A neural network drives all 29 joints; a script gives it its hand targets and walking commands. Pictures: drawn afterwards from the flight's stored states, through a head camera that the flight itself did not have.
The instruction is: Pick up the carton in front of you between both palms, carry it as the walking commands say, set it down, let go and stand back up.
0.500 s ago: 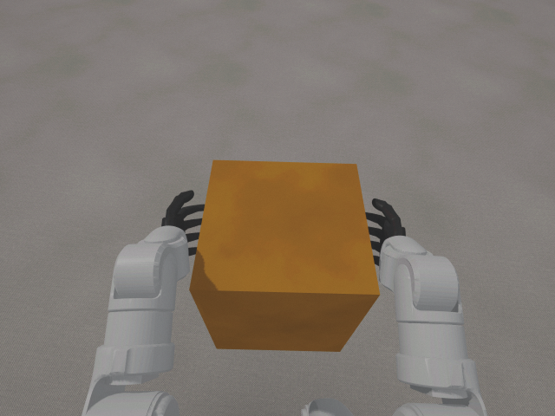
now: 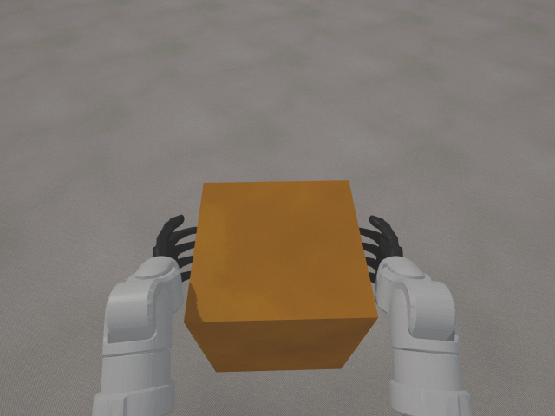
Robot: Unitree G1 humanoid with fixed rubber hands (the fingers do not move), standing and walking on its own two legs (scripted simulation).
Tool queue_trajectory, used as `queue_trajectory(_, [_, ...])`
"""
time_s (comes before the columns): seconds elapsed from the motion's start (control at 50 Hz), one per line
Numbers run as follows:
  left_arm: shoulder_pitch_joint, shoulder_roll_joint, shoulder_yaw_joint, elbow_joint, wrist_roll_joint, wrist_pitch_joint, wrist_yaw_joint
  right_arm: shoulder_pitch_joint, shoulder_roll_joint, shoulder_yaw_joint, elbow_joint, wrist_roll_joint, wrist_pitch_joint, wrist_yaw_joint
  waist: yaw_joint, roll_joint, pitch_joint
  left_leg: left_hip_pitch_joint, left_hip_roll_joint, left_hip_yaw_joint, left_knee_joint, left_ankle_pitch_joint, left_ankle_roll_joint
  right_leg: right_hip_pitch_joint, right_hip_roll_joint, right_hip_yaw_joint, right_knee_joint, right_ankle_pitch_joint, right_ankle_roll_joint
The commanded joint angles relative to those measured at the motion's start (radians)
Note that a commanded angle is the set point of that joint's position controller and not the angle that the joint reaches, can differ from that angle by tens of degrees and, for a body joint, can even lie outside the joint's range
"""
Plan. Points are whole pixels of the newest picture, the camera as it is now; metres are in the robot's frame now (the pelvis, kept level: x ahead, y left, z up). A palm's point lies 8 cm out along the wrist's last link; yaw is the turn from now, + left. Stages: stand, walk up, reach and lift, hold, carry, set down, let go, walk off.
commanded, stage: carry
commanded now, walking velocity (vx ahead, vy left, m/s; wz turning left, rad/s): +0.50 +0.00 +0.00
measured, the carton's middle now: (277, 283) +0.33 +0.02 +0.00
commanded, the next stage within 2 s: none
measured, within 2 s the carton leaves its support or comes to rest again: neither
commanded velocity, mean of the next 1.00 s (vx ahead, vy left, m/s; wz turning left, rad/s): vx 0.23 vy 0.00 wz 0.00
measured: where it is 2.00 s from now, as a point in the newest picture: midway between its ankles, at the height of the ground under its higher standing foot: (280, 345)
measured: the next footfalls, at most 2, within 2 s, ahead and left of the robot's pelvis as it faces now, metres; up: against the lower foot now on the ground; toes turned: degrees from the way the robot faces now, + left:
left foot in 0.18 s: +0.30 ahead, +0.13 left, +0.00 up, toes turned +8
right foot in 0.66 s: +0.57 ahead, -0.09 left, +0.00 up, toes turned +8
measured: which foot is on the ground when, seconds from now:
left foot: up 0.00-0.16, down 0.18-0.68, up 0.70-0.86, down 0.88-1.00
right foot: down 0.00-0.18, up 0.20-0.64, down 0.66-1.00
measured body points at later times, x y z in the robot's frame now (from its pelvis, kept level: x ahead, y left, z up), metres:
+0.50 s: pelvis +0.30 +0.05 +0.00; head +0.28 +0.06 +0.44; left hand +0.58 +0.18 +0.07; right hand +0.55 -0.12 +0.07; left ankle +0.26 +0.13 -0.76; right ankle +0.40 -0.11 -0.71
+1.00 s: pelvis +0.51 +0.01 -0.02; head +0.49 +0.01 +0.43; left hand +0.78 +0.16 +0.07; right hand +0.78 -0.14 +0.07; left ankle +0.47 +0.13 -0.76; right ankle +0.53 -0.08 -0.76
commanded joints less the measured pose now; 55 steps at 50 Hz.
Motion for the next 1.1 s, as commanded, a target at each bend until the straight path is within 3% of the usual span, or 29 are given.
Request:
queue_trajectory(0.0, [-0.536, -0.989, -0.802, -0.105, -0.426, 0.031, -0.325, -0.432, 0.956, 0.724, -0.107, 0.293, 0.001, 0.208, -0.028, -0.151, -0.357, -0.015, -0.016, 0.065, -0.165, 0.134, -0.004, 0.374, -0.189, 0.127, 0.002, 0.624, -0.067])
queue_trajectory(0.1, [-0.337, -0.942, -0.788, -0.138, -0.356, 0.069, -0.328, -0.325, 0.937, 0.764, -0.210, 0.317, 0.059, 0.239, -0.025, -0.165, -0.262, 0.153, -0.005, 0.108, -0.360, 0.296, 0.027, 0.298, -0.179, 0.039, 0.018, 0.561, -0.027])
queue_trajectory(0.14, [-0.285, -0.917, -0.790, -0.186, -0.325, 0.088, -0.318, -0.265, 0.934, 0.756, -0.225, 0.336, 0.084, 0.262, -0.047, -0.100, -0.286, 0.396, -0.043, 0.171, -0.418, 0.258, 0.043, 0.191, -0.146, -0.031, 0.193, 0.519, 0.008])
queue_trajectory(0.16, [-0.266, -0.917, -0.788, -0.204, -0.321, 0.098, -0.316, -0.241, 0.924, 0.749, -0.230, 0.341, 0.096, 0.271, -0.057, -0.054, -0.322, 0.565, -0.003, 0.131, -0.385, 0.189, 0.051, 0.073, -0.121, -0.051, 0.322, 0.391, 0.030])
queue_trajectory(0.18, [-0.272, -0.899, -0.787, -0.230, -0.320, 0.110, -0.314, -0.226, 0.904, 0.742, -0.236, 0.346, 0.108, 0.278, -0.070, 0.127, -0.358, 0.682, 0.218, -0.201, -0.443, 0.072, 0.094, -0.094, -0.070, -0.064, 0.568, 0.092, 0.066])
queue_trajectory(0.2, [-0.307, -0.892, -0.796, -0.265, -0.329, 0.125, -0.309, -0.251, 0.893, 0.738, -0.226, 0.350, 0.110, 0.285, -0.068, 0.340, -0.372, 0.852, 0.402, -0.575, -0.540, 0.002, 0.237, -0.396, 0.052, -0.011, 0.790, -0.273, 0.089])
queue_trajectory(0.22, [-0.319, -0.887, -0.802, -0.273, -0.330, 0.130, -0.307, -0.245, 0.905, 0.737, -0.236, 0.370, 0.115, 0.291, -0.068, 0.288, -0.342, 0.794, 0.417, -0.605, -0.575, 0.004, 0.262, -0.466, 0.010, 0.089, 0.916, -0.321, 0.061])
queue_trajectory(0.24, [-0.336, -0.898, -0.805, -0.283, -0.335, 0.130, -0.306, -0.270, 0.924, 0.747, -0.258, 0.384, 0.117, 0.295, -0.072, 0.236, -0.319, 0.726, 0.375, -0.507, -0.572, 0.084, 0.251, -0.472, -0.025, 0.101, 0.947, -0.300, 0.040])
queue_trajectory(0.28, [-0.329, -0.939, -0.814, -0.279, -0.337, 0.125, -0.303, -0.306, 0.945, 0.763, -0.290, 0.404, 0.118, 0.299, -0.066, 0.086, -0.300, 0.609, 0.335, -0.337, -0.591, 0.124, 0.207, -0.434, -0.088, 0.110, 0.871, -0.190, 0.029])
queue_trajectory(0.34, [-0.287, -0.963, -0.821, -0.270, -0.332, 0.118, -0.296, -0.298, 0.950, 0.777, -0.312, 0.419, 0.120, 0.302, -0.061, 0.128, -0.303, 0.541, 0.292, -0.184, -0.650, 0.079, 0.184, -0.371, -0.085, 0.063, 0.693, -0.109, 0.051])
queue_trajectory(0.42, [-0.243, -0.963, -0.820, -0.264, -0.317, 0.114, -0.286, -0.256, 0.925, 0.775, -0.315, 0.416, 0.124, 0.308, -0.065, 0.136, -0.256, 0.581, 0.263, -0.090, -0.682, 0.129, 0.180, -0.394, -0.079, 0.002, 0.450, 0.005, 0.080])
queue_trajectory(0.46, [-0.241, -0.955, -0.823, -0.277, -0.318, 0.116, -0.284, -0.247, 0.910, 0.772, -0.326, 0.412, 0.125, 0.308, -0.068, 0.147, -0.230, 0.604, 0.246, -0.050, -0.668, 0.208, 0.169, -0.394, -0.069, -0.026, 0.373, 0.061, 0.081])
queue_trajectory(0.56, [-0.240, -0.906, -0.818, -0.282, -0.329, 0.137, -0.286, -0.202, 0.867, 0.753, -0.312, 0.376, 0.139, 0.296, -0.069, 0.179, -0.190, 0.638, 0.195, 0.074, -0.514, 0.676, 0.121, -0.297, -0.004, -0.105, 0.246, 0.166, 0.071])
queue_trajectory(0.6, [-0.233, -0.890, -0.815, -0.270, -0.334, 0.147, -0.291, -0.199, 0.852, 0.744, -0.299, 0.365, 0.146, 0.292, -0.056, 0.165, -0.209, 0.605, 0.156, 0.136, -0.364, 0.721, 0.079, -0.132, 0.037, -0.155, 0.120, 0.266, 0.065])
queue_trajectory(0.62, [-0.236, -0.882, -0.812, -0.266, -0.331, 0.151, -0.295, -0.190, 0.842, 0.738, -0.290, 0.360, 0.150, 0.291, -0.051, 0.137, -0.227, 0.534, 0.133, 0.155, -0.271, 0.712, 0.042, 0.015, 0.029, -0.156, 0.057, 0.360, 0.059])
queue_trajectory(0.64, [-0.231, -0.867, -0.805, -0.259, -0.326, 0.155, -0.298, -0.193, 0.830, 0.734, -0.281, 0.354, 0.153, 0.290, -0.042, 0.105, -0.275, 0.425, 0.113, 0.148, -0.162, 0.521, 0.000, 0.198, -0.072, -0.067, 0.063, 0.549, 0.051])
queue_trajectory(0.66, [-0.226, -0.866, -0.794, -0.242, -0.319, 0.157, -0.301, -0.230, 0.833, 0.746, -0.294, 0.359, 0.161, 0.288, -0.026, -0.078, -0.392, 0.232, 0.071, 0.112, 0.055, 0.061, -0.024, 0.458, -0.305, 0.166, 0.194, 1.019, -0.047])
queue_trajectory(0.68, [-0.197, -0.879, -0.776, -0.195, -0.315, 0.149, -0.301, -0.223, 0.856, 0.751, -0.283, 0.371, 0.170, 0.288, -0.025, -0.194, -0.469, 0.108, -0.005, 0.045, 0.180, -0.266, -0.029, 0.558, -0.390, 0.317, 0.165, 1.056, -0.173])
queue_trajectory(0.7, [-0.177, -0.909, -0.779, -0.205, -0.323, 0.139, -0.303, -0.217, 0.873, 0.757, -0.282, 0.373, 0.164, 0.293, -0.031, -0.158, -0.452, 0.093, 0.012, -0.016, 0.204, -0.302, -0.018, 0.476, -0.387, 0.311, 0.101, 0.903, -0.183])
queue_trajectory(0.74, [-0.231, -0.984, -0.790, -0.244, -0.337, 0.121, -0.309, -0.277, 0.931, 0.773, -0.308, 0.381, 0.146, 0.300, -0.043, -0.102, -0.413, 0.149, 0.072, -0.056, 0.012, -0.302, 0.012, 0.338, -0.326, 0.203, 0.048, 0.648, -0.114])
queue_trajectory(0.76, [-0.261, -1.008, -0.797, -0.264, -0.343, 0.114, -0.312, -0.300, 0.949, 0.781, -0.325, 0.387, 0.137, 0.299, -0.046, -0.103, -0.390, 0.207, 0.069, -0.036, -0.124, -0.284, 0.014, 0.264, -0.290, 0.143, 0.024, 0.542, -0.085])
queue_trajectory(0.78, [-0.276, -1.021, -0.803, -0.278, -0.347, 0.108, -0.314, -0.313, 0.959, 0.791, -0.343, 0.390, 0.128, 0.296, -0.045, -0.108, -0.390, 0.270, 0.039, 0.003, -0.191, -0.227, 0.010, 0.221, -0.262, 0.102, 0.012, 0.473, -0.072])
queue_trajectory(0.82, [-0.267, -1.015, -0.810, -0.303, -0.354, 0.103, -0.312, -0.296, 0.978, 0.801, -0.362, 0.391, 0.118, 0.289, -0.048, -0.105, -0.423, 0.365, 0.035, 0.045, -0.312, -0.059, 0.009, 0.189, -0.239, 0.044, 0.030, 0.358, -0.054])
queue_trajectory(0.86, [-0.259, -0.991, -0.812, -0.328, -0.353, 0.101, -0.311, -0.274, 0.959, 0.798, -0.391, 0.388, 0.118, 0.285, -0.051, -0.071, -0.424, 0.471, 0.073, 0.053, -0.437, 0.177, 0.001, 0.123, -0.200, 0.001, 0.070, 0.224, -0.011])
queue_trajectory(0.88, [-0.265, -0.974, -0.813, -0.339, -0.351, 0.107, -0.311, -0.272, 0.951, 0.794, -0.394, 0.386, 0.121, 0.284, -0.051, -0.037, -0.403, 0.448, 0.131, 0.004, -0.463, 0.201, 0.004, 0.121, -0.176, -0.026, 0.089, 0.152, 0.019])
queue_trajectory(0.9, [-0.271, -0.965, -0.816, -0.339, -0.351, 0.115, -0.309, -0.280, 0.935, 0.788, -0.391, 0.379, 0.127, 0.284, -0.044, 0.021, -0.372, 0.438, 0.173, -0.024, -0.403, 0.302, 0.013, 0.106, -0.151, -0.024, 0.115, 0.175, 0.045])
queue_trajectory(0.94, [-0.242, -0.933, -0.809, -0.308, -0.340, 0.133, -0.306, -0.235, 0.909, 0.770, -0.345, 0.369, 0.143, 0.288, -0.049, 0.064, -0.345, 0.438, 0.176, -0.018, -0.351, 0.408, 0.021, 0.103, -0.151, -0.011, 0.168, 0.304, 0.054])
queue_trajectory(1.0, [-0.198, -0.902, -0.798, -0.240, -0.316, 0.152, -0.304, -0.174, 0.878, 0.745, -0.264, 0.352, 0.158, 0.296, -0.051, 0.076, -0.334, 0.435, 0.157, -0.013, -0.310, 0.600, 0.021, 0.097, -0.149, -0.009, 0.245, 0.474, 0.052])
queue_trajectory(1.08, [-0.237, -0.918, -0.795, -0.204, -0.315, 0.155, -0.308, -0.216, 0.893, 0.739, -0.228, 0.357, 0.157, 0.302, -0.050, 0.073, -0.310, 0.430, 0.152, -0.010, -0.290, 0.699, 0.019, 0.066, -0.136, -0.020, 0.276, 0.475, 0.061])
